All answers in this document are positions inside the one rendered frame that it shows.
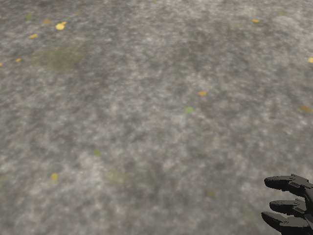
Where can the robot right hand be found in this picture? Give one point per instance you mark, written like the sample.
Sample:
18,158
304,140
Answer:
301,223

